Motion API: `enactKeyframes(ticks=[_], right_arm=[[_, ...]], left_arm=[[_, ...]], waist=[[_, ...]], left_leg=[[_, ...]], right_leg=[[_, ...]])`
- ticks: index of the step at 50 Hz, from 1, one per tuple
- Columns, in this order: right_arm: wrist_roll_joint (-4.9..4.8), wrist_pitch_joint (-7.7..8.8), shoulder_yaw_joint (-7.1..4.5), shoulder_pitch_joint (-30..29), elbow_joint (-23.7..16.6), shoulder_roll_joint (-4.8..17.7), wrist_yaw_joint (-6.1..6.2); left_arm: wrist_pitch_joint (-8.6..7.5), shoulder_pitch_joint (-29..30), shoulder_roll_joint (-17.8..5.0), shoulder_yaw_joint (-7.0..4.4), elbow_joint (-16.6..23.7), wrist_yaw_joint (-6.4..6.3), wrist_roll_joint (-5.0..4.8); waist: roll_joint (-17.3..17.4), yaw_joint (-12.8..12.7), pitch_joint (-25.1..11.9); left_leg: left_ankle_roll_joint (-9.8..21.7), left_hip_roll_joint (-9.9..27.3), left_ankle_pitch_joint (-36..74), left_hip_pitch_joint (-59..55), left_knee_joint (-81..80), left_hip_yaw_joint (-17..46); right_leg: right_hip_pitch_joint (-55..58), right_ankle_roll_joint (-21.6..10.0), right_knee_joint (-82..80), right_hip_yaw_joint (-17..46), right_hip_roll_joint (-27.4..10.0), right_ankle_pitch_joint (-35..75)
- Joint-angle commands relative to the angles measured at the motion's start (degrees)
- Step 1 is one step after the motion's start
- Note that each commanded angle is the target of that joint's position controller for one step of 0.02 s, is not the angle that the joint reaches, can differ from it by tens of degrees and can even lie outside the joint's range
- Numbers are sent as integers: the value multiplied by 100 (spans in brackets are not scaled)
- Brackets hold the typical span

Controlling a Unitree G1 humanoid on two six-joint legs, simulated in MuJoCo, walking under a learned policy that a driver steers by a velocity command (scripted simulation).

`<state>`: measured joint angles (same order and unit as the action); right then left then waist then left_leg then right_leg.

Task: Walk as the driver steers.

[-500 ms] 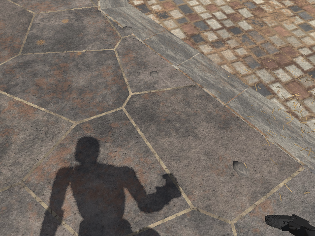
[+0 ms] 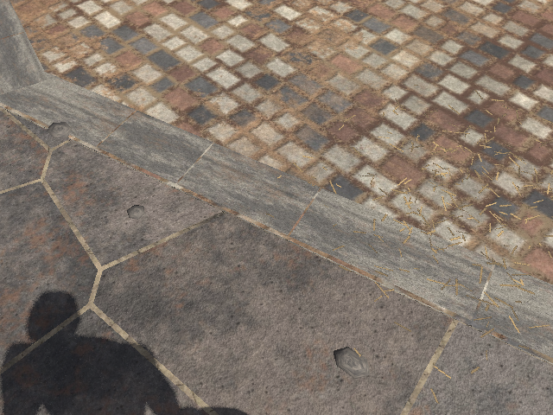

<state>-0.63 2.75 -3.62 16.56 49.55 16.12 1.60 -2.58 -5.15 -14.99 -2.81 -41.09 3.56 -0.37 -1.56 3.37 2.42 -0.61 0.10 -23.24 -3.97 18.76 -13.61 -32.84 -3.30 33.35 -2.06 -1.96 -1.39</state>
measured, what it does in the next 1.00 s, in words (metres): walks ahead, turning right: right foot, then left foot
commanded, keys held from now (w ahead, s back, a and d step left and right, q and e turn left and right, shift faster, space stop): e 0.32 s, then w+e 0.04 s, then w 0.28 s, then no key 0.36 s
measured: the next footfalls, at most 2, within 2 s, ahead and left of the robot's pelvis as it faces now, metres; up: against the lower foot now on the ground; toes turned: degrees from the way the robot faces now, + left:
right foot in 0.02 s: +0.20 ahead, -0.09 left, +0.00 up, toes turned -3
left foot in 0.50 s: +0.25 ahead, +0.12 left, +0.00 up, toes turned -19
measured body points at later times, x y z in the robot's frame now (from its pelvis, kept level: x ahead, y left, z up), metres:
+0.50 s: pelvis +0.15 +0.01 +0.00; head +0.17 +0.01 +0.45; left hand +0.37 +0.24 -0.08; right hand +0.21 -0.29 -0.09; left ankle +0.21 +0.13 -0.73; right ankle +0.16 -0.09 -0.73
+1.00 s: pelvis +0.29 -0.05 +0.01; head +0.32 -0.07 +0.46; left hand +0.56 +0.11 -0.08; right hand +0.24 -0.32 -0.13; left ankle +0.23 +0.12 -0.68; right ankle +0.32 -0.17 -0.73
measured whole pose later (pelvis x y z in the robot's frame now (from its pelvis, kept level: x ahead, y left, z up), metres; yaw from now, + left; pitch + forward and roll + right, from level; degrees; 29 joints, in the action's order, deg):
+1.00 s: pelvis +0.29 -0.05 +0.01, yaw -18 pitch +2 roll +0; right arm -0.2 1.8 -2.2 18.9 47.7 16.1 0.9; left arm -1.9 -4.4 -13.1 -2.1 -39.4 0.7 0.7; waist 1.4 3.2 1.5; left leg -3.6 1.6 -33.7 16.1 51.1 2.8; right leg -22.1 -2.0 28.1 -0.4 1.4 -8.4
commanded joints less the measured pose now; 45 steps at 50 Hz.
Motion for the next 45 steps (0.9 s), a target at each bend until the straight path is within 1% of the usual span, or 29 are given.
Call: enactKeyframes(ticks=[1, 2, 3, 4, 5, 6, 7, 8, 10, 13, 16, 18, 19, 22, 24, 25, 26, 27, 28, 29, 31, 34, 36, 37, 39, 41, 43, 44, 45], right_arm=[[-56, -65, -232, -329, -440, 1040, 117], [275, 5, -35, 189, -590, 385, 49], [231, 132, 77, 663, -705, 344, -64], [40, 190, -61, 101, -665, 895, -131], [-61, 185, -57, -367, -858, 883, -117], [21, 133, -60, -477, -802, 805, -35], [87, 46, -93, -478, -821, 858, 35], [94, -45, -114, -393, -834, 872, 48], [125, -124, -90, -197, -824, 709, 80], [158, -167, -61, -356, -889, 616, 136], [120, -211, -55, -669, -994, 602, 127], [78, -180, -50, -870, -1079, 594, 74], [57, -146, -50, -893, -1096, 607, 42], [27, 30, -54, -901, -1135, 629, -64], [39, 158, -47, -569, -1030, 491, -127], [92, 202, -71, -345, -968, 561, -124], [202, 226, -118, 153, -894, 854, -105], [330, 217, -294, 497, -727, 1468, -164], [226, 268, -281, 367, -779, 1237, -172], [107, 284, -212, 219, -809, 961, -141], [27, 251, -159, 164, -809, 814, -101], [98, 226, -87, 250, -741, 659, -72], [77, 163, -83, 220, -678, 679, -61], [57, 124, -101, 282, -632, 753, -60], [22, 52, -148, 515, -522, 922, -67], [-13, 0, -161, 522, -484, 966, -65], [-72, -22, -150, 336, -500, 934, -50], [-79, -7, -131, 350, -483, 871, -47], [8, 48, -80, 441, -491, 724, -55]], left_arm=[[-52, -1556, -1169, -490, 63, -72, 10], [7, -1667, -1734, -575, 68, -228, 32], [-11, -1454, -1901, -552, 389, -211, 119], [27, -1360, -1514, -484, 524, -182, 89], [25, -995, -1270, -416, 548, -186, 9], [48, -722, -1084, -368, 548, -213, -72], [86, -526, -991, -342, 585, -256, -69], [121, -434, -989, -336, 637, -277, 15], [138, -339, -1065, -372, 691, -311, 82], [204, -404, -1182, -418, 702, -427, 32], [342, -328, -1178, -416, 773, -532, -14], [381, -324, -1144, -402, 805, -557, -32], [381, -329, -1136, -390, 806, -552, -25], [350, -590, -1019, -321, 713, -491, 11], [332, -630, -848, -225, 641, -464, 11], [304, -696, -641, -150, 611, -463, 35], [261, -689, -268, -40, 638, -457, 57], [137, -431, -429, -86, 972, -448, -53], [34, -276, -887, -209, 938, -452, -70], [-5, -303, -1021, -264, 841, -412, -71], [-35, -317, -863, -251, 730, -349, -1], [-84, -34, -472, -163, 727, -306, 11], [-91, 136, -204, -75, 754, -295, 46], [-90, 232, -116, -42, 768, -278, 43], [-74, 380, -191, -65, 782, -235, 2], [-66, 393, -314, -109, 778, -200, -27], [-89, 71, -424, -172, 665, -189, -1], [-97, -226, -546, -228, 545, -221, 47], [-107, -612, -838, -301, 491, -289, 108]], waist=[[364, -1087, -987], [-1091, -647, -1592], [-1355, -424, -2823], [-283, -854, -2902], [-94, -750, -2071], [338, -551, -1386], [207, -388, -1084], [-15, -242, -974], [-192, -118, -989], [-243, -177, -1174], [-398, -282, -1142], [-557, -375, -1039], [-699, -409, -989], [-799, -529, -902], [-670, -290, -747], [-453, -196, -668], [444, -113, -757], [1743, -124, -201], [1310, -74, 190], [1027, -144, 243], [928, -160, 131], [932, -63, 84], [977, -32, -69], [1044, 17, -157], [1132, 116, -264], [1148, 76, -283], [1052, -189, -395], [897, -336, -554], [606, -470, -930]], left_leg=[[205, 965, 5437, 691, 2785, 166], [-139, 360, 598, 2503, 4717, 244], [-356, -546, -1974, 3963, 6444, 1368], [-237, -147, -1505, 4141, 6566, 2067], [-154, 45, -975, 4382, 6193, 1935], [-200, 266, -608, 4361, 5740, 1852], [-236, 377, -361, 4088, 5380, 1865], [-250, 389, -225, 3696, 5198, 1864], [-350, 291, -87, 3389, 4766, 1771], [-495, 191, 267, 3441, 4045, 1811], [-540, 114, 716, 3387, 3397, 1909], [-497, 63, 877, 3298, 2870, 1924], [-464, 62, 855, 3250, 2626, 1884], [-263, 21, 582, 2741, 1940, 1692], [-21, -13, 921, 1859, 955, 1495], [153, 274, 777, 1354, 556, 1751], [531, 1332, 139, 796, 26, 2940], [1279, 2095, -1118, 665, -752, 4988], [1540, 2237, -1680, 775, -822, 5282], [1377, 1995, -1488, 700, -730, 4747], [1131, 1628, -805, 517, -797, 3994], [1037, 1216, 1515, 791, -855, 2873], [951, 965, 3182, 1007, -610, 2169], [908, 894, 3560, 1082, -496, 1956], [914, 960, 3808, 1041, -321, 1908], [918, 1109, 3901, 991, -146, 2037], [783, 1114, 3849, 954, 192, 2125], [643, 947, 4059, 1017, 562, 2035], [376, 686, 3611, 1372, 1181, 1834]], right_leg=[[2263, -451, -701, -70, 471, 754], [4107, -995, -40, 1596, -848, 3560], [5425, -2351, -460, 4268, -2098, 3686], [5124, -2086, -772, 3674, -1805, 3087], [4369, -1796, -900, 2953, -1516, 2513], [3474, -1512, -1069, 2489, -1207, 2087], [2740, -1415, -1237, 2291, -1054, 1815], [2189, -1359, -1392, 2185, -907, 1652], [1695, -1363, -1445, 1957, -748, 1952], [1704, -1277, -1344, 1944, -647, 1783], [1617, -1055, -1387, 2154, -480, 206], [1511, -981, -1583, 2439, -384, -1615], [1530, -976, -1633, 2549, -428, -2104], [1561, -965, -1470, 2773, -539, -2592], [1206, -774, -1219, 2746, -355, -3052], [874, -545, -828, 2574, -105, -3248], [297, -176, 743, 1803, 453, -3306], [-1174, -28, 1619, 1000, 1003, -3333], [-1622, 27, 2296, 1296, 577, -2927], [-1737, 59, 2456, 1297, 449, -2412], [-1724, 201, 2450, 948, 180, -1744], [-1106, 397, 2011, 445, 68, -1026], [-375, 515, 1243, 206, 118, -823], [-12, 533, 861, 117, 169, -705], [408, 528, 385, 42, 276, -488], [687, 424, 27, 89, 319, -378], [1310, 217, -674, 118, 372, 33], [1926, 74, -1080, 119, 402, 475], [2881, -140, -1047, 558, -99, 1888]])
